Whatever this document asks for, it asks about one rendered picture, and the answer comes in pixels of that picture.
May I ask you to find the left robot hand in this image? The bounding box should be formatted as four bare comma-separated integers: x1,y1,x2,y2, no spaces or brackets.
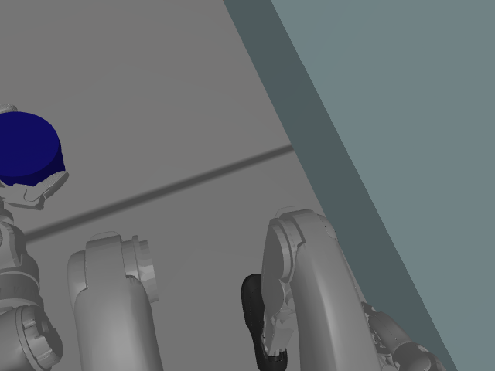
0,104,69,210

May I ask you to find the right robot foot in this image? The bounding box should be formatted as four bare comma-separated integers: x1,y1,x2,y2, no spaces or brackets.
241,274,288,371

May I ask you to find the right robot hand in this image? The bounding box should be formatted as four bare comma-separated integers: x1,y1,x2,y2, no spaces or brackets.
361,301,413,369

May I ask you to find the cup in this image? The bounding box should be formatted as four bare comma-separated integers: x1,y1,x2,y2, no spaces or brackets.
0,112,65,186

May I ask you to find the right robot arm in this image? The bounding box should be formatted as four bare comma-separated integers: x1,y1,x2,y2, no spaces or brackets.
392,342,447,371

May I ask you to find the left robot arm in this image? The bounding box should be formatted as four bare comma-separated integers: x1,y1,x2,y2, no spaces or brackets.
0,208,63,371

